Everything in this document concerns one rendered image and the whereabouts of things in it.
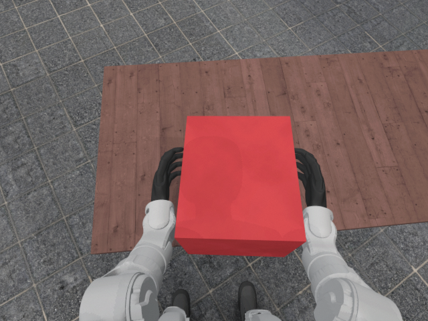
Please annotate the robot left hand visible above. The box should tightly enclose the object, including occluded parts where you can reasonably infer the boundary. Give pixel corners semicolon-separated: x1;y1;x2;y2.
151;147;184;201

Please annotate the carton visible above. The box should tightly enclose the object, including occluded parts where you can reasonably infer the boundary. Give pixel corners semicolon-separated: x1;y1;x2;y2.
175;116;306;257

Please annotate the table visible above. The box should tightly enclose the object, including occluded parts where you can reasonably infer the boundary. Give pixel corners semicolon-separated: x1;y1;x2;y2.
91;49;428;255

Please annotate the robot left shin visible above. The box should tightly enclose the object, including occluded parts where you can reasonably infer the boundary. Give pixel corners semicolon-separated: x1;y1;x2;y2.
163;306;186;315

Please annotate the robot left foot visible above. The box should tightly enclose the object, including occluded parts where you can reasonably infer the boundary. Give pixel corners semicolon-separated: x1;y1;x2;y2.
172;289;190;318

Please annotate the right robot upper arm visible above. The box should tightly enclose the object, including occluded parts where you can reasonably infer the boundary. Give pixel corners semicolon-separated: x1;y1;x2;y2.
314;278;403;321

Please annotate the left robot upper arm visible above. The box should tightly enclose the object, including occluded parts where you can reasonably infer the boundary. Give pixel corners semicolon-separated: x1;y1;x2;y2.
80;272;160;321

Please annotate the robot right hand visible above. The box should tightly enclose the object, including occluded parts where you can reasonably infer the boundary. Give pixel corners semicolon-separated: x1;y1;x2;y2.
294;148;327;208

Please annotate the robot left forearm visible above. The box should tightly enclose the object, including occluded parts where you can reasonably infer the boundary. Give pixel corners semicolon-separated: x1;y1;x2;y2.
79;199;176;321

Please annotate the robot right forearm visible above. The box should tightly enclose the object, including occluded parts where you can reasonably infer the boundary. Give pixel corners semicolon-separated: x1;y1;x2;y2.
302;206;374;303

